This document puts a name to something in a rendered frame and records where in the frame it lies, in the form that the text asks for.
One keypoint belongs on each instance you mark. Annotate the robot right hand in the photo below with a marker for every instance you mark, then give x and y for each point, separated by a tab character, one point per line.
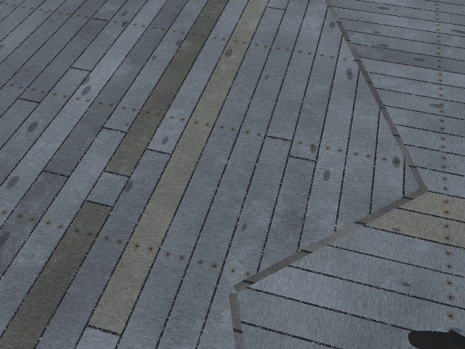
436	340

